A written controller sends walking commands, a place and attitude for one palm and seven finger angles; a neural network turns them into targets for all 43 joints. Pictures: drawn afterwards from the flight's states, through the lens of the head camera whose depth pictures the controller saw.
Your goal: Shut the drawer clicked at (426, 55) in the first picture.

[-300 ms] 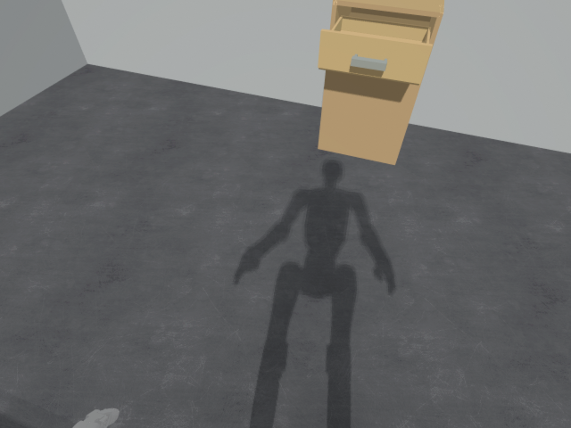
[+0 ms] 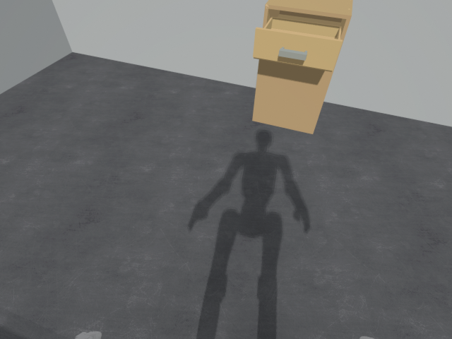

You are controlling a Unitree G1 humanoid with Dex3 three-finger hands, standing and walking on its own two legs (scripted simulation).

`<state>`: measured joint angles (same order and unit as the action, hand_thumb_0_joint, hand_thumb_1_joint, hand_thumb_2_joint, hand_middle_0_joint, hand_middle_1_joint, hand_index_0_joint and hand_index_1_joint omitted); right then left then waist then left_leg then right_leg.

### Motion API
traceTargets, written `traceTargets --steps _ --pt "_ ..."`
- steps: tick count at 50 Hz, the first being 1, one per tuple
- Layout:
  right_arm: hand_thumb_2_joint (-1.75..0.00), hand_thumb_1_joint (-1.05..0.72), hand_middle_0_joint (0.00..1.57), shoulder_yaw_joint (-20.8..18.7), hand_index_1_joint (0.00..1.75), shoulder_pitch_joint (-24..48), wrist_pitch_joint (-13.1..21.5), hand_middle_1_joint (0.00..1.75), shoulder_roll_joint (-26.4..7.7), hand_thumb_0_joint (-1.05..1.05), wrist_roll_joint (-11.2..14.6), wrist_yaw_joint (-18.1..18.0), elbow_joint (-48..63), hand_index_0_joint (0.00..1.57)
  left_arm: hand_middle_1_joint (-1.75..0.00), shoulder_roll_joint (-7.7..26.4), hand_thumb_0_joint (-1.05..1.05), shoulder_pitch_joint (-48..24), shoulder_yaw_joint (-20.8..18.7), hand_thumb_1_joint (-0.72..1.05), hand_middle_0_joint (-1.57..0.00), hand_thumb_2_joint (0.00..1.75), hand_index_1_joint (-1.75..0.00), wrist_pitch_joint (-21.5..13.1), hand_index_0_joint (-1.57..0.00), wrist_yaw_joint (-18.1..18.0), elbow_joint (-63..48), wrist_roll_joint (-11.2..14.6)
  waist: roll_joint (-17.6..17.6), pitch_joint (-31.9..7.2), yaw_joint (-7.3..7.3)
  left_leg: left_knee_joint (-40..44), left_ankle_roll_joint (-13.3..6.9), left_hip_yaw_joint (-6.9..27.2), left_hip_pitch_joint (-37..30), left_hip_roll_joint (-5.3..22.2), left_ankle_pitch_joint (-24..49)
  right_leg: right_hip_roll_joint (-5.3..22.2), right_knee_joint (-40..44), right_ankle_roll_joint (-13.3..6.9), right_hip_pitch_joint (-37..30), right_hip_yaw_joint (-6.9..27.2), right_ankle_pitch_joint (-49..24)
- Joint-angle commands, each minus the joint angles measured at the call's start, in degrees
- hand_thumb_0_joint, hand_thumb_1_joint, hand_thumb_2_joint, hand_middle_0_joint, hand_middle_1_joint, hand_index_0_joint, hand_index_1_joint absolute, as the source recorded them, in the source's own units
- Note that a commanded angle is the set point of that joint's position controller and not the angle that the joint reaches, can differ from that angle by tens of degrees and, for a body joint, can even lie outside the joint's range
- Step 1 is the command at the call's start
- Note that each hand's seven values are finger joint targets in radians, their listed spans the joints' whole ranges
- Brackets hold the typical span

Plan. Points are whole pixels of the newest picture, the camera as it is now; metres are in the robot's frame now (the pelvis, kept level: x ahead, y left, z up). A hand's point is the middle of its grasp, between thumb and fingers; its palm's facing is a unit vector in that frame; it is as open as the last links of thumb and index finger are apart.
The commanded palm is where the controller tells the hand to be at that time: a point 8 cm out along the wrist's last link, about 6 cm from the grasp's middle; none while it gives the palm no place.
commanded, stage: stand and wait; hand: left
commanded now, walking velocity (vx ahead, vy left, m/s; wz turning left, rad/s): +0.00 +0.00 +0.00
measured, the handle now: (293, 52) +1.35 -0.24 -0.08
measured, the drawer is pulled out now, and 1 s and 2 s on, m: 0.29 0.29 0.29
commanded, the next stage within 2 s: look at it before walking up in 0.52 s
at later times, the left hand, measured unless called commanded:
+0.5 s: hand out of the picture +0.06 +0.24 -0.15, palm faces -0.03 -0.94 -0.34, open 7.4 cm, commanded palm none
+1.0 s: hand out of the picture +0.05 +0.24 -0.15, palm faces -0.04 -0.94 -0.33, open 7.4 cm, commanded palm none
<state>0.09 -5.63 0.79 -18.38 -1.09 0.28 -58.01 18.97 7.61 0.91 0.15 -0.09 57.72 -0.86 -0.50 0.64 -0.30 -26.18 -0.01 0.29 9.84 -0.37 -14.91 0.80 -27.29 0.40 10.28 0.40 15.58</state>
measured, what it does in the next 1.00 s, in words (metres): stands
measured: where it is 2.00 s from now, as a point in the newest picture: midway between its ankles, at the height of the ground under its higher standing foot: outside the picture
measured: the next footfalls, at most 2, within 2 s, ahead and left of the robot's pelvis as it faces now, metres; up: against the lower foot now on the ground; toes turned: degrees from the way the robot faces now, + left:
none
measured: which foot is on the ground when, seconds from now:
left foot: down 0.00-1.00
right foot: down 0.00-1.00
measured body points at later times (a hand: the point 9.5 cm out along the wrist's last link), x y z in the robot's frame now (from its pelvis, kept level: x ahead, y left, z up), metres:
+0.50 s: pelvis -0.01 -0.01 +0.00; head -0.02 +0.00 +0.45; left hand +0.06 +0.29 -0.13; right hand +0.06 -0.30 -0.13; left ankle -0.01 +0.12 -0.74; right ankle -0.01 -0.12 -0.74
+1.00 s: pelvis -0.02 -0.01 +0.01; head -0.02 +0.00 +0.46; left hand +0.06 +0.29 -0.13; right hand +0.05 -0.30 -0.13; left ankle -0.01 +0.12 -0.74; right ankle -0.01 -0.12 -0.74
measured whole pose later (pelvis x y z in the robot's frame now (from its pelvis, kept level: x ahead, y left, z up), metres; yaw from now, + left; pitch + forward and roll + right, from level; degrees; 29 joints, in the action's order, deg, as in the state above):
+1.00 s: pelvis -0.02 -0.01 +0.01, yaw +0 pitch -2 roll +0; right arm 0.0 -7.8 0.8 -19.1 -0.7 0.4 -64.0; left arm 19.5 8.6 0.6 -0.1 0.0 62.4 -1.0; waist -0.4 1.4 -0.1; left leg -21.6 0.6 0.2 8.6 0.5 -11.2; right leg 0.0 -22.4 -0.1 9.0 0.5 11.6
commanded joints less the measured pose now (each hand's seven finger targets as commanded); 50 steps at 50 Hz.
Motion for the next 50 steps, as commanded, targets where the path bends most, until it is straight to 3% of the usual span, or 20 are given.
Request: traceTargets --steps 1,26,32,50 --pt "-0.90 -0.90 0.20 -2.8 0.30 3.0 1.3 0.30 -12.3 0.00 0.2 -1.2 3.1 0.20 -0.30 12.0 0.00 -2.7 -3.0 0.90 -0.20 0.90 -0.30 -1.3 -0.20 -0.6 -3.3 0.3 1.0 -3.9 0.39 4.3 -2.1 4.4 -1.8 6.7 13.3 5.7 4.5 -2.3 -0.6 4.7 -12.1" --pt "-0.90 -0.90 0.20 -2.3 0.30 1.4 1.1 0.30 -12.8 0.00 0.6 -1.0 -1.5 0.20 -0.30 12.5 0.00 -2.1 -2.8 0.90 -0.20 0.90 -0.30 -1.5 -0.20 -0.5 0.7 0.3 -0.5 -1.3 0.27 7.6 -1.5 5.1 -1.1 7.0 8.2 6.1 8.8 -2.3 -0.5 6.2 -7.3" --pt "-0.90 -0.90 0.20 -2.3 0.30 1.2 1.1 0.30 -12.8 0.00 0.4 -0.9 -2.0 0.20 -0.30 12.3 0.00 -2.1 -2.8 0.90 -0.20 0.90 -0.30 -1.4 -0.20 -0.4 0.7 0.2 0.8 -0.2 0.24 8.5 -1.4 5.3 -0.5 6.9 5.7 5.8 9.6 -2.2 0.7 6.5 -3.8" --pt "-0.90 -0.90 0.20 -2.3 0.30 0.8 1.2 0.30 -12.8 0.00 0.6 -0.9 -2.3 0.20 -0.30 12.1 0.00 -1.3 -2.8 0.90 -0.20 0.90 -0.30 -1.6 -0.20 -0.5 1.2 0.2 0.4 -1.6 0.31 8.3 -1.4 5.2 -1.9 7.3 8.5 5.8 9.4 -2.1 -0.3 6.2 -7.6"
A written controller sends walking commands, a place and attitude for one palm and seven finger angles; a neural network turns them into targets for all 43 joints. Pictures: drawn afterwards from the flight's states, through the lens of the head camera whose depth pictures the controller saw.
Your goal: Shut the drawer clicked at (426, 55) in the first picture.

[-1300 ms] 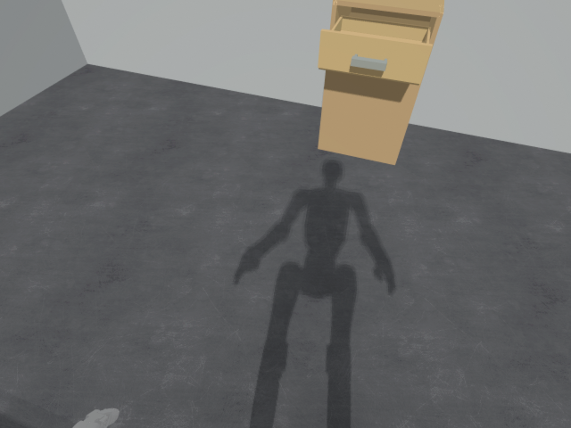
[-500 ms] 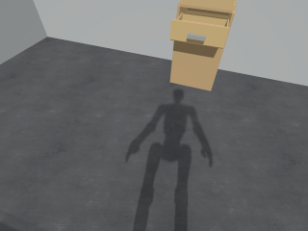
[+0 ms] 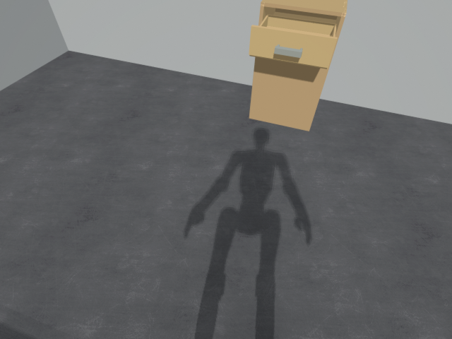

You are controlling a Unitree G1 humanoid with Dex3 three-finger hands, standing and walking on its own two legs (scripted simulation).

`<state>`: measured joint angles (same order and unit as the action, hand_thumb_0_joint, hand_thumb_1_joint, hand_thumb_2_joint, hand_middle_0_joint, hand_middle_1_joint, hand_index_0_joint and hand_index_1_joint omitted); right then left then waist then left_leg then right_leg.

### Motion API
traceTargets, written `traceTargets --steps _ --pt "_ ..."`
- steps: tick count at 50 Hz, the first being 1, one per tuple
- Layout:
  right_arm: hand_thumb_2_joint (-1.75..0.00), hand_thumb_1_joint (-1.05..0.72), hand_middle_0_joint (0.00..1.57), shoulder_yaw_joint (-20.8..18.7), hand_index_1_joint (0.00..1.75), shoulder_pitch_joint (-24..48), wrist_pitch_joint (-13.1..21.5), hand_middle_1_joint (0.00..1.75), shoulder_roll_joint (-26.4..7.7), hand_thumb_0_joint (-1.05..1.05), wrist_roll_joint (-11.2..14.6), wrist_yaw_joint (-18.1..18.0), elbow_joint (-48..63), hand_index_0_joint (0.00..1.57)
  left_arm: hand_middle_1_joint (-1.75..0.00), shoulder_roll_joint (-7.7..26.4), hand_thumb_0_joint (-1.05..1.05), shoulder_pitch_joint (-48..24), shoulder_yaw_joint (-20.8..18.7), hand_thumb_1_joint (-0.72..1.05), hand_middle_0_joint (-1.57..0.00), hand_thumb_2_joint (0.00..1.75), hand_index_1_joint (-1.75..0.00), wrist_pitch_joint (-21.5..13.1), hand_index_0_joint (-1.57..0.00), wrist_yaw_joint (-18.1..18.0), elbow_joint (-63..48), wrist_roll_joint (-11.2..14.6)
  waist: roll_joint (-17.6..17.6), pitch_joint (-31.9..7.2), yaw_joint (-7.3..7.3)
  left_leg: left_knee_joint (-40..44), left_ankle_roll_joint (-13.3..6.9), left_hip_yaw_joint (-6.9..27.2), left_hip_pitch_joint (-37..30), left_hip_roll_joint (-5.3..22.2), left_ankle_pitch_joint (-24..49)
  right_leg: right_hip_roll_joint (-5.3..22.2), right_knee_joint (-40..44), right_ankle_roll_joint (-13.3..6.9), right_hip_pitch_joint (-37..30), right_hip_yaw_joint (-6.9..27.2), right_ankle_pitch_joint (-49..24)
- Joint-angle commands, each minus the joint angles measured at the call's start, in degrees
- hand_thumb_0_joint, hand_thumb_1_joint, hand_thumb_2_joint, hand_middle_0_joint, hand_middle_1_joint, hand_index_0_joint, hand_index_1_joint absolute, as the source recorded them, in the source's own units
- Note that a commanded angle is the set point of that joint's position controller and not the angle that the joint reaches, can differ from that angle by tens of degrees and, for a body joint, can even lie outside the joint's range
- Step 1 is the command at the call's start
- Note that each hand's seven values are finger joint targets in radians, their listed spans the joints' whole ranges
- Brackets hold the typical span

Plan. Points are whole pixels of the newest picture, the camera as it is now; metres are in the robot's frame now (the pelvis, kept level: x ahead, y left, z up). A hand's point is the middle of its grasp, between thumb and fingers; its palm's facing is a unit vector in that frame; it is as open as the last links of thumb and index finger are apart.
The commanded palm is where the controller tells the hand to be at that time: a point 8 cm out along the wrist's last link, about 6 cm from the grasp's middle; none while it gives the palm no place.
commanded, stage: look at it before walking up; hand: left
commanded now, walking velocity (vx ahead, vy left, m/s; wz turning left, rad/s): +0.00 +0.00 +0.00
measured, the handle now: (288, 49) +1.37 -0.23 -0.09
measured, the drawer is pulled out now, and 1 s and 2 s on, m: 0.29 0.29 0.29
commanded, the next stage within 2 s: walk to a spot facing it in 0.14 s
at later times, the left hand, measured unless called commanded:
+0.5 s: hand out of the picture +0.06 +0.21 -0.18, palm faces -0.08 -0.97 -0.24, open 7.4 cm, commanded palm none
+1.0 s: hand (169, 331) +0.18 +0.13 -0.18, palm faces -0.16 -0.98 -0.15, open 7.3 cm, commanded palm none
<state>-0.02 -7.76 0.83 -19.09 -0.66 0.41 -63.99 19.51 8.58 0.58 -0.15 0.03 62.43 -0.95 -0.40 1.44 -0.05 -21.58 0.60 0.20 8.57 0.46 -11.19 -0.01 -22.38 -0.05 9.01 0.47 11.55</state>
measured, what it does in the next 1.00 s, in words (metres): walks ahead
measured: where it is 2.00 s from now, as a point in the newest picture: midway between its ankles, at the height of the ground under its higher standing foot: (258, 251)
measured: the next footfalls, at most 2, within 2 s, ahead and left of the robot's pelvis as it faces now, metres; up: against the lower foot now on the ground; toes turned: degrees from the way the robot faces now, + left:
left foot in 1.08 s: +0.43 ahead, +0.04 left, +0.00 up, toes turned -8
right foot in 1.70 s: +0.60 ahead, -0.23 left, +0.00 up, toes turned -38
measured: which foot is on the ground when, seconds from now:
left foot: down 0.00-0.62, up 0.64-1.00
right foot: down 0.00-1.00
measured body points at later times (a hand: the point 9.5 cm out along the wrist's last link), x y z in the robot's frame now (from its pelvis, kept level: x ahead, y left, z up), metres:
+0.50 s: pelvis +0.04 +0.00 -0.01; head +0.03 +0.00 +0.44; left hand +0.06 +0.26 -0.16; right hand +0.06 -0.27 -0.16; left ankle +0.01 +0.13 -0.75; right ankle +0.01 -0.11 -0.74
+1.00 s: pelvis +0.21 -0.04 -0.01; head +0.24 -0.03 +0.44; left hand +0.19 +0.18 -0.17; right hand +0.27 -0.28 -0.15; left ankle +0.36 +0.06 -0.71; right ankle +0.07 -0.12 -0.75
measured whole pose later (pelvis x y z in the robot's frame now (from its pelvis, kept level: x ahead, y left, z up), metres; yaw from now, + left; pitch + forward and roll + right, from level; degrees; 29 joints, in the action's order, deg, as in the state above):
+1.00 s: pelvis +0.21 -0.04 -0.01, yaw -15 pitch +1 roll -2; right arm -2.8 -7.3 1.7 -9.2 -1.1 2.0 -57.0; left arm 7.5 25.6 -1.4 -3.9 -0.9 63.5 -1.8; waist 0.0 1.7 -2.5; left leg -45.2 1.5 -4.6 33.1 6.4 -9.8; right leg -3.0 -18.2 -1.7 -1.5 1.2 20.3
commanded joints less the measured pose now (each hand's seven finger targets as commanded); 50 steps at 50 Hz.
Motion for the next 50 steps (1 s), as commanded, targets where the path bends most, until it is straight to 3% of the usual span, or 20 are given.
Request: traceTargets --steps 1,12,14,16,19,21,23,24,26,28,29,30,31,32,33,35,37,39,45,50 --pt "-0.90 -0.90 0.20 -2.1 0.30 2.9 1.2 0.30 -12.1 0.00 0.2 -1.1 3.7 0.20 -0.30 11.7 0.00 -2.4 -2.4 0.90 -0.20 0.90 -0.30 -1.3 -0.20 -0.6 -3.4 0.3 0.2 -2.5 0.06 3.8 -2.0 5.4 -0.7 6.5 5.0 6.7 4.5 -1.6 0.6 6.1 -3.9" --pt "-0.90 -0.90 0.20 -2.1 0.30 3.4 1.2 0.30 -12.2 0.00 0.2 -1.1 3.6 0.20 -0.30 11.7 0.00 -2.4 -2.4 0.90 -0.20 0.90 -0.30 -1.4 -0.20 -0.6 -3.4 0.3 0.6 -2.9 0.00 3.8 -2.0 5.3 -1.4 6.5 6.5 6.8 4.4 -1.6 0.1 6.0 -5.7" --pt "-0.90 -0.90 0.20 -0.6 0.30 -0.2 0.3 0.30 -5.2 0.00 -0.3 -0.9 2.2 0.20 -0.30 5.0 0.00 1.6 -1.1 0.90 -0.20 0.90 -0.30 -0.1 -0.20 -0.7 -1.7 0.3 0.2 -3.4 0.06 2.3 -0.8 3.1 -1.9 6.3 -0.3 6.1 3.9 -0.9 1.2 6.3 2.0" --pt "-0.90 -0.90 0.20 -1.0 0.30 -2.0 -0.4 0.30 -5.2 0.00 -0.6 -0.8 2.4 0.20 -0.30 5.1 0.00 3.3 -1.5 0.90 -0.20 0.90 -0.30 0.8 -0.20 -0.1 -2.1 0.0 0.0 0.0 -0.12 2.0 -1.1 2.5 1.0 5.9 -14.0 5.1 4.2 -1.7 5.0 8.1 15.1" --pt "-0.90 -0.90 0.20 -2.0 0.30 -3.3 -0.5 0.30 -6.5 0.00 -0.9 -0.7 3.9 0.20 -0.30 5.4 0.00 4.5 -2.6 0.90 -0.20 0.90 -0.30 1.1 -0.20 0.7 -4.0 -0.4 0.7 5.5 -0.01 1.9 -2.1 3.1 4.5 6.8 -23.7 3.1 2.0 -3.0 11.0 9.7 22.4" --pt "-0.90 -0.90 0.20 -2.8 0.30 -5.8 0.0 0.30 -7.4 0.00 -0.8 -0.9 4.5 0.20 -0.30 4.3 0.00 5.2 -3.0 0.90 -0.20 0.90 -0.30 0.8 -0.20 1.1 -5.6 -0.4 3.1 6.9 0.73 3.6 -4.1 6.4 2.5 9.9 -26.9 0.8 -4.1 -3.1 15.7 7.7 21.5" --pt "-0.90 -0.90 0.20 -4.0 0.30 -8.9 0.9 0.30 -9.5 0.00 -0.5 -1.3 4.5 0.20 -0.30 1.0 0.00 4.8 -3.1 0.90 -0.20 0.90 -0.30 0.0 -0.20 1.6 -7.2 -0.2 9.9 6.2 1.85 8.8 -8.5 14.0 -3.5 17.9 -24.9 -2.1 -17.5 -1.7 21.7 -0.1 13.4" --pt "-0.90 -0.90 0.20 -4.5 0.30 -10.7 1.4 0.30 -9.2 0.00 -0.5 -1.3 4.4 0.20 -0.30 0.3 0.00 2.4 -3.2 0.90 -0.20 0.90 -0.30 -0.3 -0.20 1.7 -8.5 -0.3 10.9 5.8 3.01 10.2 -10.8 15.0 -6.9 20.7 -19.0 -0.1 -23.0 -1.0 25.5 -1.2 15.9" --pt "-0.90 -0.90 0.20 -4.5 0.30 -11.6 2.0 0.30 -7.8 0.00 -0.6 -1.3 4.5 0.20 -0.30 -0.3 0.00 0.4 -3.7 0.90 -0.20 0.90 -0.30 -0.8 -0.20 2.0 -10.2 -0.3 9.1 6.2 3.14 8.6 -11.8 12.3 -7.3 22.3 -9.5 3.3 -24.5 -0.7 26.7 -0.5 18.1" --pt "-0.90 -0.90 0.20 -4.2 0.30 -8.5 2.2 0.30 -6.2 0.00 -0.9 -1.4 5.0 0.20 -0.30 -2.1 0.00 5.2 -3.9 0.90 -0.20 0.90 -0.30 -1.4 -0.20 2.3 -8.7 -0.2 7.9 4.1 0.09 2.4 -8.6 3.8 -3.0 19.4 0.5 3.7 -16.8 -1.0 16.2 -2.8 15.2" --pt "-0.90 -0.90 0.20 -4.0 0.30 -6.0 2.2 0.30 -5.6 0.00 -0.8 -1.5 5.5 0.20 -0.30 -2.8 0.00 12.1 -4.2 0.90 -0.20 0.90 -0.30 -1.6 -0.20 2.3 -6.5 -0.3 5.7 1.4 -3.50 -5.7 -5.8 -1.7 2.0 16.0 0.3 2.2 -10.0 -1.2 5.3 -4.8 8.6" --pt "-0.90 -0.90 0.20 -3.7 0.30 -5.3 2.2 0.30 -3.7 0.00 -0.5 -1.2 5.8 0.20 -0.30 -0.5 0.00 19.8 -4.7 0.90 -0.20 0.90 -0.30 -1.9 -0.20 2.0 -3.5 -0.6 -3.3 -1.6 -6.72 -18.7 -3.1 -7.1 9.8 10.9 -0.7 1.3 -4.1 -2.2 -6.6 -3.3 3.6" --pt "-0.90 -0.90 0.20 -2.7 0.30 -3.7 2.5 0.30 1.0 0.00 0.2 -0.7 8.5 0.20 -0.30 5.9 0.00 27.8 -6.4 0.90 -0.20 0.90 -0.30 -2.7 -0.20 0.8 -1.2 -1.0 -22.0 -2.0 -9.15 -36.8 0.2 -11.7 27.1 3.3 -17.0 16.3 5.1 -7.5 -15.7 22.2 6.5" --pt "-0.90 -0.90 0.20 -2.5 0.30 0.0 2.9 0.30 0.7 0.00 -0.2 -0.5 10.8 0.20 -0.30 7.0 0.00 30.7 -6.2 0.90 -0.20 0.90 -0.30 -2.9 -0.20 -0.1 -0.7 0.2 -18.4 -1.5 -9.33 -44.9 -0.1 -5.7 33.3 2.4 -22.2 21.8 9.9 -11.6 -16.3 35.0 1.3" --pt "-0.90 -0.90 0.20 -3.0 0.30 -0.1 3.2 0.30 0.0 0.00 -0.2 -0.5 10.0 0.20 -0.30 5.5 0.00 27.9 -5.9 0.90 -0.20 0.90 -0.30 -3.2 -0.20 -0.5 -1.2 0.3 -12.1 0.1 -7.51 -47.5 -0.7 -2.0 34.3 5.0 -17.2 21.2 8.8 -13.5 -15.0 31.9 0.9" --pt "-0.90 -0.90 0.20 -3.2 0.30 0.2 3.1 0.30 1.6 0.00 -0.4 -0.3 8.7 0.20 -0.30 1.9 0.00 21.7 -5.2 0.90 -0.20 0.90 -0.30 -3.4 -0.20 -0.7 -2.6 -0.1 -3.7 3.6 -4.63 -48.1 -0.2 -1.3 33.2 7.4 -11.7 19.5 9.0 -14.0 -7.6 27.5 2.4" --pt "-0.90 -0.90 0.20 -3.2 0.30 -1.6 2.2 0.30 3.4 0.00 -0.9 0.0 7.6 0.20 -0.30 -0.9 0.00 18.9 -4.3 0.90 -0.20 0.90 -0.30 -3.8 -0.20 -0.9 -3.2 -0.5 -0.8 5.1 -2.07 -45.4 1.0 -2.0 30.3 7.8 -8.0 16.8 9.7 -12.6 -1.9 20.6 -3.4" --pt "-0.90 -0.90 0.20 -3.3 0.30 -3.5 1.4 0.30 4.7 0.00 -0.8 0.3 7.3 0.20 -0.30 -1.2 0.00 18.2 -4.2 0.90 -0.20 0.90 -0.30 -4.1 -0.20 -0.9 -2.9 -0.5 -2.7 4.6 -0.38 -42.3 1.8 -3.2 28.7 7.5 -4.5 14.0 10.4 -11.4 -0.1 14.6 -6.1" --pt "-0.90 -0.90 0.20 -3.3 0.30 2.3 1.8 0.30 6.3 0.00 -0.4 1.3 10.4 0.20 -0.30 -2.4 0.00 20.9 -4.0 0.90 -0.20 0.90 -0.30 -4.8 -0.20 -1.3 -0.5 -0.5 -4.9 4.7 -1.82 -28.9 1.8 -5.2 29.8 6.7 1.5 11.5 10.3 -10.3 -5.5 10.1 -13.7" --pt "-0.90 -0.90 0.20 -3.4 0.30 4.4 2.8 0.30 6.5 0.00 -0.1 1.3 11.7 0.20 -0.30 -1.9 0.00 20.3 -4.3 0.90 -0.20 0.90 -0.30 -4.3 -0.20 -1.6 0.1 -0.6 -6.8 5.8 -1.86 -17.1 -0.3 -6.6 18.6 4.1 -0.1 11.7 6.7 -8.8 -4.0 9.2 -21.4"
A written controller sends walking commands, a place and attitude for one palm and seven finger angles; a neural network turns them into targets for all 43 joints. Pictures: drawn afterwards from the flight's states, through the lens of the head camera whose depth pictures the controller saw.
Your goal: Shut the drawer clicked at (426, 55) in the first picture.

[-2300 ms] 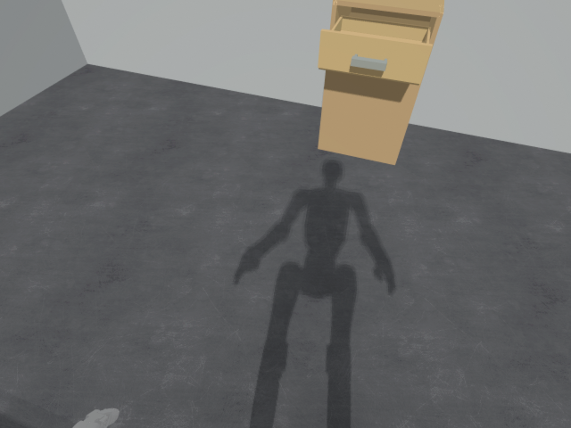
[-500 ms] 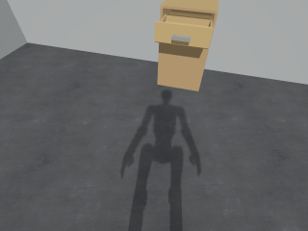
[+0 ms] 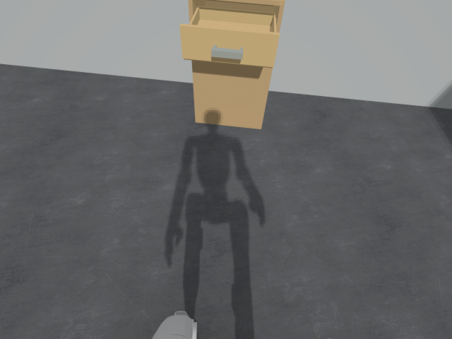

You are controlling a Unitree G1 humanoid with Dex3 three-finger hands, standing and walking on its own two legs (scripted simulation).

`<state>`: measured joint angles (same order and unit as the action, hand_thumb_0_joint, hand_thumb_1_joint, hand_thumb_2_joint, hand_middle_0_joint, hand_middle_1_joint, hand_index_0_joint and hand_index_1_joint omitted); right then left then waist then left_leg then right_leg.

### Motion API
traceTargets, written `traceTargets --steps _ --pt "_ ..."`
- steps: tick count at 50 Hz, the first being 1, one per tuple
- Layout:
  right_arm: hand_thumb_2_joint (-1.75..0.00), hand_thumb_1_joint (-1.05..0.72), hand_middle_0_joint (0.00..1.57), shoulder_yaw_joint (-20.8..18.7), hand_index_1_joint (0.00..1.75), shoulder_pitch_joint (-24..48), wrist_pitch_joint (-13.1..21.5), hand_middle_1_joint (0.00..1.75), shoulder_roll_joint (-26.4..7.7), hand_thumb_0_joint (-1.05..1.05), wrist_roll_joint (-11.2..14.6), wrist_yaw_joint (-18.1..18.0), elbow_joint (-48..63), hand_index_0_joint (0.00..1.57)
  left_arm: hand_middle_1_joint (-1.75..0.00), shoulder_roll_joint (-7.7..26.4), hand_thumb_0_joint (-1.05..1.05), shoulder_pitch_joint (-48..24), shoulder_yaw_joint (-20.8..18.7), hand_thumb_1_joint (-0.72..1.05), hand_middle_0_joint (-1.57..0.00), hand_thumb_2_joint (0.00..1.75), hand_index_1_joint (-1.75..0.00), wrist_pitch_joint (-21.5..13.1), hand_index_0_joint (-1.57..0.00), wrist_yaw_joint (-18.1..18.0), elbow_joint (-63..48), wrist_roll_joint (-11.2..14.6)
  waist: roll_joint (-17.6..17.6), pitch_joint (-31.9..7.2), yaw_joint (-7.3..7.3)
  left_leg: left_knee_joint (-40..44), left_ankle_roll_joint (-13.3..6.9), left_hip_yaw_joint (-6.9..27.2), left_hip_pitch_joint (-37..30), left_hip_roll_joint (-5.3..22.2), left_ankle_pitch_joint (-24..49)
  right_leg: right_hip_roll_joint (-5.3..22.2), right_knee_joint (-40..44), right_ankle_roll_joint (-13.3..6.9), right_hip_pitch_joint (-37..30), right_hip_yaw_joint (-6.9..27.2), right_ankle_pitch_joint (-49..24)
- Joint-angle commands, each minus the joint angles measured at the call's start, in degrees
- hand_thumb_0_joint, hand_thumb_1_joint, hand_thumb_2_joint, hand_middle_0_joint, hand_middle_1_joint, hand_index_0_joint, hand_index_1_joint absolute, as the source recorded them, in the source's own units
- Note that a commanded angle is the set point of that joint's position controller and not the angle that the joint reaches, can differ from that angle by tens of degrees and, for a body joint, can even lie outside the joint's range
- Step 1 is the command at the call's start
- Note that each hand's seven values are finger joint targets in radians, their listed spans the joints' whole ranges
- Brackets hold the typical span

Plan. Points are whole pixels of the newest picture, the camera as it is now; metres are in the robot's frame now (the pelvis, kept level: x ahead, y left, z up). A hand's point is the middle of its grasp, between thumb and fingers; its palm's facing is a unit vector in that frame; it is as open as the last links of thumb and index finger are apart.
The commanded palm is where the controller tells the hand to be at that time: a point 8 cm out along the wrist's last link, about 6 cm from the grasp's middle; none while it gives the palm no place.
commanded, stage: walk to a spot facing it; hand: left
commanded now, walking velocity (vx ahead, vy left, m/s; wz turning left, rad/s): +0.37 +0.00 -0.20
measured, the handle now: (227, 50) +1.16 +0.11 -0.08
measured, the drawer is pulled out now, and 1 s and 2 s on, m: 0.29 0.29 0.29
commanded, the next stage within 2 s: turn to face it in 1.12 s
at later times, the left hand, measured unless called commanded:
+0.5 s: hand (149, 247) +0.33 +0.22 -0.17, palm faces -0.17 -0.98 -0.14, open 7.3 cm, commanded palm none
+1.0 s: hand (187, 197) +0.48 +0.15 -0.17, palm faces -0.26 -0.94 -0.21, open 7.3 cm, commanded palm none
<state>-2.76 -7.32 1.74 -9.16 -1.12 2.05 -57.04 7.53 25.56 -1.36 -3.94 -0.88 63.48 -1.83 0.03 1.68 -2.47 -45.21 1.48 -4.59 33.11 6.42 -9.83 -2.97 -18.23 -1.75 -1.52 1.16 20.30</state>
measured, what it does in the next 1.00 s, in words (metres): walks ahead, turning right: left foot, then right foot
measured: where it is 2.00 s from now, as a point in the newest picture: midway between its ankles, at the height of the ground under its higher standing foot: (246, 253)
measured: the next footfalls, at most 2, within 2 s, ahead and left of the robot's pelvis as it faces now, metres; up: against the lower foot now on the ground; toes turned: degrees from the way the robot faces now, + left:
left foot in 0.08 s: +0.19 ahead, +0.12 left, +0.00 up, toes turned +6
right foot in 0.70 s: +0.42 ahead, -0.09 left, +0.00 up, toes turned -24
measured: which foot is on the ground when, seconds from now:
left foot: up 0.00-0.06, down 0.08-0.70, up 0.72-1.00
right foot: down 0.00-0.08, up 0.10-0.68, down 0.70-1.00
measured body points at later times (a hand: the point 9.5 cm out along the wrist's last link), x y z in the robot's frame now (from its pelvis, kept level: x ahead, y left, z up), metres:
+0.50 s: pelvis +0.22 +0.06 +0.01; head +0.22 +0.08 +0.46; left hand +0.34 +0.27 -0.15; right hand +0.09 -0.14 -0.14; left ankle +0.15 +0.12 -0.73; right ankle +0.30 -0.11 -0.66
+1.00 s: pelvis +0.42 -0.02 +0.01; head +0.42 -0.02 +0.45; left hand +0.50 +0.20 -0.15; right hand +0.39 -0.26 -0.14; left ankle +0.54 +0.11 -0.68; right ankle +0.38 -0.08 -0.73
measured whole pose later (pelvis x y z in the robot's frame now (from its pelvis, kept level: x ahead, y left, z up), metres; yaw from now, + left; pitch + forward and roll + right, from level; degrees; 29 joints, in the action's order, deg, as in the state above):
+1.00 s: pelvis +0.42 -0.02 +0.01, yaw -19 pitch -1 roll -1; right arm -4.0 -13.5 1.5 -10.5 -1.8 0.2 -58.8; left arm 9.6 18.2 -3.1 -3.5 -0.6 62.1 -1.5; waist 1.3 0.3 0.7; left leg -52.9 2.0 -3.3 31.8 10.2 -11.9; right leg -3.7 -22.7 -5.1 8.4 -6.8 14.1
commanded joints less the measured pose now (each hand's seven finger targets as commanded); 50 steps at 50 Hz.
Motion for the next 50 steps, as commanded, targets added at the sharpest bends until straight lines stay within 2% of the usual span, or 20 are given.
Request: traceTargets --steps 1,3,4,5,6,8,11,13,19,28,30,32,33,34,35,36,37,39,43,50 --pt "-0.90 -0.90 0.20 -0.9 0.30 0.3 2.1 0.30 -4.2 0.00 0.2 -0.7 3.8 0.20 -0.30 10.5 0.00 2.4 -2.6 0.90 -0.20 0.90 -0.30 -0.6 -0.20 -0.7 -1.2 0.4 -6.5 3.7 2.55 9.5 -1.7 -2.8 -11.2 -3.3 -1.4 13.8 -1.6 -6.6 6.6 7.3 -35.7" --pt "-0.90 -0.90 0.20 -2.0 0.30 -16.1 2.7 0.30 -8.6 0.00 -0.4 -2.1 -1.2 0.20 -0.30 9.6 0.00 1.8 -2.8 0.90 -0.20 0.90 -0.30 -0.7 -0.20 -0.5 -1.7 1.0 -1.2 -6.6 9.04 15.1 -3.7 0.2 -34.6 -1.7 3.0 9.3 -22.1 -3.8 13.2 3.7 -35.7" --pt "-0.90 -0.90 0.20 -3.6 0.30 -22.6 2.9 0.30 -15.4 0.00 -1.3 -2.7 -2.7 0.20 -0.30 6.2 0.00 5.9 -2.7 0.90 -0.20 0.90 -0.30 -0.4 -0.20 0.1 -2.3 1.7 14.0 -14.6 9.57 18.0 -8.8 21.1 -49.1 14.6 2.5 1.9 -40.5 -1.1 26.9 -2.3 -9.9" --pt "-0.90 -0.90 0.20 -3.8 0.30 -25.8 2.3 0.30 -17.9 0.00 -0.5 -2.7 -2.9 0.20 -0.30 5.5 0.00 4.2 -2.0 0.90 -0.20 0.90 -0.30 -0.7 -0.20 0.3 -3.9 1.5 17.9 -15.3 9.46 27.5 -12.6 34.0 -48.0 22.5 -0.2 -0.3 -55.0 -0.9 32.9 -0.3 11.6" --pt "-0.90 -0.90 0.20 -3.2 0.30 -20.7 2.2 0.30 -14.5 0.00 -0.2 -3.1 -2.7 0.20 -0.30 7.1 0.00 1.0 -2.2 0.90 -0.20 0.90 -0.30 -0.4 -0.20 0.0 -3.8 1.1 12.6 -10.5 8.26 31.3 -11.7 32.6 -41.5 21.6 -5.6 3.3 -60.1 -1.2 35.2 2.9 8.1" --pt "-0.90 -0.90 0.20 -1.3 0.30 -13.4 3.0 0.30 -7.6 0.00 -0.2 -3.1 -1.2 0.20 -0.30 5.6 0.00 -5.3 -2.5 0.90 -0.20 0.90 -0.30 0.1 -0.20 1.0 -4.4 0.5 4.4 1.4 5.46 32.1 -9.9 20.0 -27.4 17.3 -2.1 8.0 -59.6 -0.5 37.2 1.7 -0.7" --pt "-0.90 -0.90 0.20 -0.1 0.30 -12.7 4.1 0.30 -3.8 0.00 -0.1 -3.3 -2.7 0.20 -0.30 2.7 0.00 -2.3 -2.4 0.90 -0.20 0.90 -0.30 2.4 -0.20 1.6 -3.5 -0.1 4.8 2.7 1.42 33.1 -7.0 5.9 -19.2 12.2 3.9 8.8 -55.4 0.6 32.0 0.5 -5.3" --pt "-0.90 -0.90 0.20 -0.5 0.30 -13.3 4.5 0.30 -2.7 0.00 0.0 -3.4 -2.5 0.20 -0.30 2.0 0.00 -2.3 -2.8 0.90 -0.20 0.90 -0.30 3.5 -0.20 1.7 -3.8 -0.4 6.0 3.2 0.72 34.9 -6.2 1.8 -18.6 10.8 5.0 9.3 -53.9 1.5 34.0 0.0 -9.3" --pt "-0.90 -0.90 0.20 0.1 0.30 -18.5 4.6 0.30 -4.3 0.00 0.4 -3.9 -4.4 0.20 -0.30 3.5 0.00 -10.2 -3.0 0.90 -0.20 0.90 -0.30 4.5 -0.20 2.3 -6.6 -0.3 5.6 5.8 1.79 35.0 -4.0 -2.7 -27.4 9.7 15.7 9.4 -46.9 2.5 43.7 -2.2 -15.3" --pt "-0.90 -0.90 0.20 0.1 0.30 -27.0 3.6 0.30 -5.3 0.00 -0.4 -4.3 -8.5 0.20 -0.30 2.8 0.00 -24.1 -1.9 0.90 -0.20 0.90 -0.30 3.3 -0.20 2.8 -10.8 0.2 5.8 8.1 6.00 31.3 -7.5 -7.4 -39.0 12.2 31.8 6.7 -23.6 -1.0 39.9 -9.6 -9.4" --pt "-0.90 -0.90 0.20 0.0 0.30 -26.9 3.3 0.30 -6.1 0.00 -0.4 -4.2 -8.9 0.20 -0.30 3.6 0.00 -21.5 -2.1 0.90 -0.20 0.90 -0.30 2.9 -0.20 2.5 -10.3 0.1 5.9 5.8 4.55 25.3 -7.4 -8.8 -39.7 12.9 45.1 4.2 -20.9 -2.8 33.7 -11.3 -5.3" --pt "-0.90 -0.90 0.20 -0.3 0.30 -24.0 3.1 0.30 -7.9 0.00 -0.1 -4.2 -8.2 0.20 -0.30 4.8 0.00 -12.4 -2.6 0.90 -0.20 0.90 -0.30 2.3 -0.20 2.1 -7.7 -0.1 8.1 0.1 0.26 14.7 -6.4 -11.0 -40.1 12.5 55.8 1.2 -18.1 -4.5 23.1 -13.1 -4.5" --pt "-0.90 -0.90 0.20 -0.4 0.30 -22.5 3.0 0.30 -8.1 0.00 0.2 -4.0 -7.6 0.20 -0.30 6.5 0.00 -5.8 -3.3 0.90 -0.20 0.90 -0.30 1.6 -0.20 2.0 -5.6 -0.3 6.8 -3.7 -2.93 4.5 -4.9 -12.3 -34.9 10.7 51.6 0.6 -13.7 -5.2 12.0 -13.1 -8.4" --pt "-0.90 -0.90 0.20 -0.2 0.30 -22.2 3.0 0.30 -6.9 0.00 0.9 -3.3 -6.5 0.20 -0.30 10.8 0.00 1.5 -4.5 0.90 -0.20 0.90 -0.30 0.8 -0.20 1.6 -3.4 -0.4 0.9 -9.0 -6.01 -10.6 -3.0 -12.8 -21.2 8.3 35.0 8.4 -11.4 -8.7 -4.1 -3.6 -12.1" --pt "-0.90 -0.90 0.20 0.2 0.30 -23.3 3.3 0.30 -2.9 0.00 1.6 -3.2 -4.5 0.20 -0.30 15.9 0.00 6.6 -5.8 0.90 -0.20 0.90 -0.30 0.6 -0.20 0.7 -2.5 0.3 -12.1 -14.9 -5.86 -30.3 0.0 -10.9 -2.8 -2.2 -17.7 25.7 -6.3 -17.1 -17.1 26.1 -21.6" --pt "-0.90 -0.90 0.20 -0.2 0.30 -18.1 3.0 0.30 -3.9 0.00 1.4 -3.2 -3.2 0.20 -0.30 17.5 0.00 4.9 -6.0 0.90 -0.20 0.90 -0.30 1.1 -0.20 0.2 -2.6 1.5 -6.9 -12.5 -5.20 -38.8 -1.5 -1.5 3.0 -2.8 -22.3 27.9 0.2 -19.9 -14.5 30.5 -21.5" --pt "-0.90 -0.90 0.20 -0.6 0.30 -15.9 2.9 0.30 -3.0 0.00 1.1 -3.2 -3.0 0.20 -0.30 15.4 0.00 -0.4 -5.5 0.90 -0.20 0.90 -0.30 1.6 -0.20 -0.1 -3.7 1.8 -1.6 -4.6 -2.91 -38.0 -2.1 1.5 4.0 0.9 -16.3 26.4 2.2 -18.1 -5.0 23.4 -13.7" --pt "-0.90 -0.90 0.20 -0.4 0.30 -15.3 1.3 0.30 -1.5 0.00 0.1 -2.8 -3.4 0.20 -0.30 9.6 0.00 -7.6 -3.5 0.90 -0.20 0.90 -0.30 0.8 -0.20 -0.1 -5.1 1.5 0.7 3.1 1.76 -32.5 -1.5 3.2 -0.7 3.9 -8.9 21.5 6.9 -11.6 14.4 15.3 -4.3" --pt "-0.90 -0.90 0.20 -0.5 0.30 -19.3 -0.5 0.30 0.4 0.00 -0.6 -2.4 -4.3 0.20 -0.30 6.8 0.00 -8.6 -2.6 0.90 -0.20 0.90 -0.30 -0.5 -0.20 -0.3 -4.9 0.5 -2.2 4.5 5.75 -21.9 0.0 1.8 -5.0 4.2 -5.4 16.3 8.9 -9.3 23.1 5.1 -8.0" --pt "-0.90 -0.90 0.20 -0.3 0.30 -6.0 0.6 0.30 -1.2 0.00 -0.4 -0.9 1.1 0.20 -0.30 8.9 0.00 -3.9 -2.8 0.90 -0.20 0.90 -0.30 -0.8 -0.20 0.5 -2.9 0.5 -5.7 4.5 2.09 0.3 0.7 -0.5 -4.1 2.7 -0.5 14.8 7.5 -9.2 16.0 4.4 -9.7"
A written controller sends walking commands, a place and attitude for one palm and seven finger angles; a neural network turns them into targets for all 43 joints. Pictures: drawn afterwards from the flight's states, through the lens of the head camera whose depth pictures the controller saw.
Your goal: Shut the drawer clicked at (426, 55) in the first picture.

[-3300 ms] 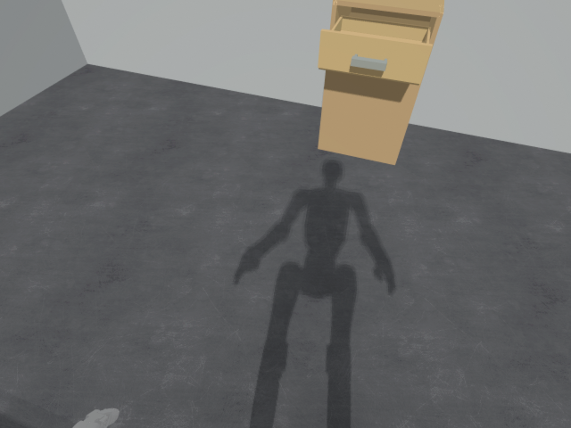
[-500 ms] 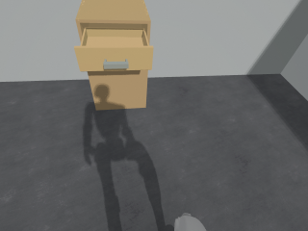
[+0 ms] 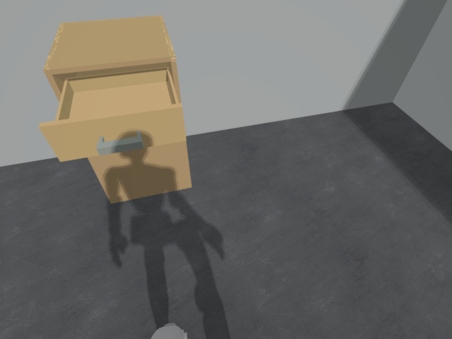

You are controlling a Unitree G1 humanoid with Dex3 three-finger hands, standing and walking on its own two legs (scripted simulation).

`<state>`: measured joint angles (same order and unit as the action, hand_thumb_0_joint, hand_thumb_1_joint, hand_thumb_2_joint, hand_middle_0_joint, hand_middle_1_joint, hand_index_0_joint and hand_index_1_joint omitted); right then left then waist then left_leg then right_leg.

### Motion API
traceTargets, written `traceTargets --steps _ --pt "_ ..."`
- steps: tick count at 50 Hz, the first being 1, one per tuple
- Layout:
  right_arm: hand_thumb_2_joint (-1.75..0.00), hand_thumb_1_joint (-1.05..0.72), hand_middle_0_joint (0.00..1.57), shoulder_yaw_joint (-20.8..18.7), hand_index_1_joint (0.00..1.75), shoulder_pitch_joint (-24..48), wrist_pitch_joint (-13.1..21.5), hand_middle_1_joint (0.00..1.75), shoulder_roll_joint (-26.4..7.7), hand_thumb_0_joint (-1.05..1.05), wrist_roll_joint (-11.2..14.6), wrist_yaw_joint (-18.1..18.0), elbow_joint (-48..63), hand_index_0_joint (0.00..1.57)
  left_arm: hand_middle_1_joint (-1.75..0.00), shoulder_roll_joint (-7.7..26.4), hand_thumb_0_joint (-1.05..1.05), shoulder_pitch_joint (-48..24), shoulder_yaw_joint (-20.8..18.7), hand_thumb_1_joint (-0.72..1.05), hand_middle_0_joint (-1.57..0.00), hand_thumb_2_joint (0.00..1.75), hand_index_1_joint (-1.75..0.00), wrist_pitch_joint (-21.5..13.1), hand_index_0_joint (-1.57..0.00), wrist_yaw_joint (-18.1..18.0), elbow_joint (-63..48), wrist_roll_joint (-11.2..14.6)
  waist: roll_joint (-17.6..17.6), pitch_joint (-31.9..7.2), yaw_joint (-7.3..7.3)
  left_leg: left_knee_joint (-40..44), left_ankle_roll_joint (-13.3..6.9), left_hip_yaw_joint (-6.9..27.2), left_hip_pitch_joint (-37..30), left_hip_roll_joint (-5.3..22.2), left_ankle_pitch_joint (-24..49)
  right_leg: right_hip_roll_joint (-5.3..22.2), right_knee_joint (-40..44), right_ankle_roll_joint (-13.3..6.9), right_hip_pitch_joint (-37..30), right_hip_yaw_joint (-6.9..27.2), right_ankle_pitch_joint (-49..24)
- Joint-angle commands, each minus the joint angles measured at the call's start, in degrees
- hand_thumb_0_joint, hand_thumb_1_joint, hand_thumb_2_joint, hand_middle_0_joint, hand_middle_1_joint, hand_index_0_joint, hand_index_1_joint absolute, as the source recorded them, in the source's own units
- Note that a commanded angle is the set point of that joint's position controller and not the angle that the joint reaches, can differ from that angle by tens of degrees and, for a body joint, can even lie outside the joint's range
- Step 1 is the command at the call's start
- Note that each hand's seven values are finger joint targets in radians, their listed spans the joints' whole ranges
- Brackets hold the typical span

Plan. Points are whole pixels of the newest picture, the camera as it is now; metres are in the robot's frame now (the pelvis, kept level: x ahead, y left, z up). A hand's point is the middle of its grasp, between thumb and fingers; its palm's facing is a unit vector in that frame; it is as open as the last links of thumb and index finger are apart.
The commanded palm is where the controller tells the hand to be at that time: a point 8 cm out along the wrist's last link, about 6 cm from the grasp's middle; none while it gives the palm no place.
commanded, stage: walk to a spot facing it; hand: left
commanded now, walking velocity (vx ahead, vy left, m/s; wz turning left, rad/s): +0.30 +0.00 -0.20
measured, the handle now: (120, 140) +0.66 +0.36 -0.08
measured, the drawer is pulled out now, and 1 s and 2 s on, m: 0.29 0.29 0.29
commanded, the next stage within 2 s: turn to face it in 0.12 s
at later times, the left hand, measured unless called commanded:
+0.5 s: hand (143, 290) +0.26 +0.20 -0.17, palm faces +0.01 -0.98 -0.20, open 7.3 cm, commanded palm none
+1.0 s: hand out of the picture +0.16 +0.24 -0.20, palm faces +0.27 -0.94 -0.22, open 7.3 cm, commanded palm none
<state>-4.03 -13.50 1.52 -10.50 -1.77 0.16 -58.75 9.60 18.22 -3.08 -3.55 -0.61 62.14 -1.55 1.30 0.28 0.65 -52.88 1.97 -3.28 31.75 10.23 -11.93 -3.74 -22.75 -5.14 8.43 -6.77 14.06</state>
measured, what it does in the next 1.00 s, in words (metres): walks ahead: left foot, then right foot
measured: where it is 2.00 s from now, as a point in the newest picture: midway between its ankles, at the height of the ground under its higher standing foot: (213, 319)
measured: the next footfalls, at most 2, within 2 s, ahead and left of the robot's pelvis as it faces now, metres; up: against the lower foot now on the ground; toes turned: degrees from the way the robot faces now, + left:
left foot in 0.16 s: +0.18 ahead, +0.15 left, +0.00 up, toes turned +7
right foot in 0.52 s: +0.25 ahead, -0.10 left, +0.00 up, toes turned -7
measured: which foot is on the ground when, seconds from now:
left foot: up 0.00-0.14, down 0.16-0.54, up 0.56-0.90, down 0.92-1.00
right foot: down 0.00-0.18, up 0.20-0.50, down 0.52-0.94, up 0.96-1.00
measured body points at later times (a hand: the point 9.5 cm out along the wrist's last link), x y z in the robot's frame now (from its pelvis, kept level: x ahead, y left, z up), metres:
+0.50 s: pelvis +0.16 +0.02 +0.00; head +0.18 +0.02 +0.45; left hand +0.26 +0.25 -0.15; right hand +0.15 -0.21 -0.16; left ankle +0.14 +0.15 -0.74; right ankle +0.20 -0.10 -0.73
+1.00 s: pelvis +0.18 +0.04 -0.01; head +0.20 +0.07 +0.43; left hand +0.15 +0.29 -0.18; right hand +0.32 -0.19 -0.14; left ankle +0.17 +0.12 -0.74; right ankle +0.20 -0.09 -0.71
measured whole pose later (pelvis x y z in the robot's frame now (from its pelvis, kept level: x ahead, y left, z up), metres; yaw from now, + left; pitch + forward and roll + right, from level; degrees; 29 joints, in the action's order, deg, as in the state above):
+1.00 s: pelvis +0.18 +0.04 -0.01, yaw +11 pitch -1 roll -1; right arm -2.8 -8.6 -1.0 -10.1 -1.5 0.3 -55.3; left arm 13.4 13.8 -4.0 3.0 -1.9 58.1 -1.3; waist -3.0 4.3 -1.7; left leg -36.0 -2.7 -6.5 16.2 2.0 -19.0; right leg 7.0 -47.4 2.7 19.8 -9.8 28.3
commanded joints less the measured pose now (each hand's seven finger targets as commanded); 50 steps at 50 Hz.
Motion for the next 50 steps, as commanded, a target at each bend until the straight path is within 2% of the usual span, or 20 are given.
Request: traceTargets --steps 1,4,7,9,13,16,21,24,25,26,27,28,33,41,44,45,46,47,48,50 --pt "-0.90 -0.90 0.20 1.0 0.30 2.0 1.1 0.30 -0.2 0.00 0.2 1.0 3.5 0.20 -0.30 7.0 0.00 4.2 -1.1 0.90 -0.20 0.90 -0.30 -1.1 -0.20 0.3 -1.5 0.2 -6.4 5.9 -1.80 10.1 0.1 -2.4 -3.2 -1.9 1.0 15.7 11.1 -5.7 4.6 12.9 -5.1" --pt "-0.90 -0.90 0.20 1.1 0.30 5.2 1.9 0.30 -1.2 0.00 0.3 0.9 4.5 0.20 -0.30 7.6 0.00 6.1 -1.2 0.90 -0.20 0.90 -0.30 -0.7 -0.20 0.2 -0.7 0.3 -5.1 5.0 -2.86 16.1 -0.6 -3.8 -6.2 -3.9 -1.2 16.4 7.4 -5.4 -0.2 14.4 -13.4" --pt "-0.90 -0.90 0.20 0.3 0.30 -6.5 2.9 0.30 -5.0 0.00 -0.1 -0.5 1.0 0.20 -0.30 6.8 0.00 4.8 -1.4 0.90 -0.20 0.90 -0.30 -0.3 -0.20 0.2 -1.1 0.9 0.4 -2.1 2.63 27.2 -2.2 -3.0 -28.9 -4.1 4.9 11.2 -11.2 -1.5 5.3 10.3 -21.9" --pt "-0.90 -0.90 0.20 -1.5 0.30 -18.0 2.8 0.30 -14.3 0.00 -0.1 -1.5 -1.1 0.20 -0.30 3.5 0.00 3.3 -0.6 0.90 -0.20 0.90 -0.30 -0.6 -0.20 0.8 -3.8 1.3 16.4 -9.6 5.71 33.6 -12.4 22.1 -45.4 20.3 21.2 2.3 -42.1 3.1 25.7 3.3 19.8" --pt "-0.90 -0.90 0.20 1.4 0.30 -7.2 2.9 0.30 -5.1 0.00 0.1 -2.2 0.5 0.20 -0.30 1.9 0.00 -0.4 -0.9 0.90 -0.20 0.90 -0.30 1.1 -0.20 0.9 -2.8 0.4 4.3 2.5 1.27 36.0 -10.5 6.4 -26.5 12.1 28.1 9.2 -46.8 4.4 24.7 6.8 9.7" --pt "-0.90 -0.90 0.20 1.6 0.30 -4.6 3.0 0.30 -4.0 0.00 0.6 -2.2 0.0 0.20 -0.30 -0.8 0.00 2.9 -0.3 0.90 -0.20 0.90 -0.30 2.4 -0.20 0.7 -2.0 0.5 7.7 1.1 -1.64 35.9 -9.5 -1.2 -21.8 6.5 35.0 9.0 -34.6 6.0 16.8 3.5 7.0" --pt "-0.90 -0.90 0.20 0.7 0.30 -4.3 1.3 0.30 -6.2 0.00 0.5 -1.8 0.3 0.20 -0.30 0.5 0.00 -2.4 -0.1 0.90 -0.20 0.90 -0.30 2.8 -0.20 0.1 -4.3 0.4 9.1 1.0 -0.54 33.0 -10.4 2.0 -20.3 4.9 31.7 7.1 -18.7 7.5 10.5 0.3 2.7" --pt "-0.90 -0.90 0.20 0.0 0.30 -2.4 -0.2 0.30 -7.5 0.00 0.6 -1.6 0.8 0.20 -0.30 2.7 0.00 -1.8 -0.7 0.90 -0.20 0.90 -0.30 2.8 -0.20 -0.2 -4.9 0.6 8.0 0.0 -2.16 28.5 -8.3 4.7 -18.7 3.4 22.4 6.6 -8.3 7.9 4.4 -0.4 -3.5" --pt "-0.90 -0.90 0.20 -0.1 0.30 -2.1 -0.5 0.30 -7.0 0.00 0.9 -1.4 1.1 0.20 -0.30 4.6 0.00 -0.7 -1.2 0.90 -0.20 0.90 -0.30 2.3 -0.20 -0.4 -4.9 0.5 4.7 -1.1 -3.16 25.0 -6.0 4.3 -16.3 1.4 16.6 8.2 -2.9 7.9 -0.5 1.1 -8.9" --pt "-0.90 -0.90 0.20 0.2 0.30 -3.0 -0.7 0.30 -4.4 0.00 1.2 -1.0 1.6 0.20 -0.30 8.4 0.00 1.1 -1.9 0.90 -0.20 0.90 -0.30 1.7 -0.20 -0.8 -4.6 0.0 -5.2 -3.5 -3.69 17.0 -2.6 -0.3 -9.1 -3.5 3.4 17.2 -0.6 6.1 -8.6 9.2 -19.4" --pt "-0.90 -0.90 0.20 0.6 0.30 -3.1 -1.1 0.30 -1.5 0.00 1.3 -0.9 3.3 0.20 -0.30 13.4 0.00 3.2 -2.8 0.90 -0.20 0.90 -0.30 1.7 -0.20 -1.1 -4.8 -0.1 -17.6 -4.6 -4.10 5.2 -0.1 -3.5 -3.2 -8.9 -21.3 29.7 2.9 0.5 -10.4 19.0 -31.6" --pt "-0.90 -0.90 0.20 0.1 0.30 -3.2 -2.2 0.30 -3.2 0.00 1.2 -1.3 3.6 0.20 -0.30 14.0 0.00 3.0 -2.4 0.90 -0.20 0.90 -0.30 2.1 -0.20 -1.0 -5.6 0.2 -14.3 -5.5 -4.45 -3.7 -0.5 1.7 -5.1 -7.9 -25.6 31.7 4.5 -3.3 -5.3 18.5 -27.9" --pt "-0.90 -0.90 0.20 -0.2 0.30 -4.2 -3.6 0.30 -2.5 0.00 0.8 -0.4 1.3 0.20 -0.30 8.1 0.00 -6.5 -1.5 0.90 -0.20 0.90 -0.30 2.4 -0.20 -1.8 -8.5 0.3 -9.6 -0.5 -0.27 -13.2 1.1 1.7 -2.5 -5.6 -13.9 24.0 3.9 -1.6 -0.1 4.2 -24.6" --pt "-0.90 -0.90 0.20 0.3 0.30 1.4 -3.5 0.30 -1.4 0.00 1.0 0.2 4.7 0.20 -0.30 10.5 0.00 -3.7 -2.4 0.90 -0.20 0.90 -0.30 3.3 -0.20 -1.8 -7.9 -0.4 -12.0 0.5 -2.32 7.3 0.7 -2.9 -9.8 -6.7 -13.7 24.6 2.4 -2.2 1.7 2.1 -19.3" --pt "-0.90 -0.90 0.20 0.3 0.30 -1.3 -3.1 0.30 -2.7 0.00 0.8 0.1 4.3 0.20 -0.30 10.9 0.00 -4.8 -2.5 0.90 -0.20 0.90 -0.30 3.8 -0.20 -1.5 -7.8 0.2 -9.9 -1.1 -0.37 20.2 0.2 -4.2 -18.0 -7.5 -3.8 22.3 -3.0 1.0 3.4 -0.7 -15.3" --pt "-0.90 -0.90 0.20 -0.1 0.30 -3.0 -2.7 0.30 -4.7 0.00 0.9 0.1 3.8 0.20 -0.30 9.8 0.00 -4.5 -2.2 0.90 -0.20 0.90 -0.30 4.1 -0.20 -1.3 -7.8 0.6 -4.7 -2.4 0.67 27.2 -0.5 -2.0 -24.2 -5.6 2.6 20.7 -8.3 3.4 6.7 -2.1 -11.3" --pt "-0.90 -0.90 0.20 -1.1 0.30 -4.5 -2.0 0.30 -10.0 0.00 0.4 -0.1 4.4 0.20 -0.30 6.9 0.00 -3.2 -1.8 0.90 -0.20 0.90 -0.30 4.5 -0.20 -1.0 -9.1 1.1 11.1 -3.8 1.22 31.9 -5.1 13.3 -28.7 5.5 15.7 14.1 -18.1 7.6 15.0 -5.3 3.1" --pt "-0.90 -0.90 0.20 -1.7 0.30 -5.6 -2.2 0.30 -13.8 0.00 0.3 -0.6 4.8 0.20 -0.30 5.2 0.00 -6.2 -0.7 0.90 -0.20 0.90 -0.30 4.9 -0.20 -1.1 -11.1 1.1 17.7 -2.1 2.55 35.8 -12.4 23.1 -26.4 14.5 30.0 9.9 -28.9 9.5 20.3 -2.0 22.7" --pt "-0.90 -0.90 0.20 -1.5 0.30 -3.8 -2.5 0.30 -13.8 0.00 0.0 -0.9 4.5 0.20 -0.30 6.3 0.00 -7.3 -0.9 0.90 -0.20 0.90 -0.30 5.2 -0.20 -1.2 -11.0 0.8 10.6 -2.0 1.98 35.8 -14.6 19.4 -22.2 14.8 22.6 10.6 -34.6 8.2 17.3 2.9 21.9" --pt "-0.90 -0.90 0.20 -0.4 0.30 0.3 -1.7 0.30 -10.3 0.00 0.1 -1.8 4.8 0.20 -0.30 5.8 0.00 -6.4 -1.1 0.90 -0.20 0.90 -0.30 5.2 -0.20 -0.6 -8.7 0.2 11.8 -0.8 0.30 36.7 -11.9 15.9 -23.7 8.9 14.1 10.4 -38.2 8.1 21.0 4.4 15.3"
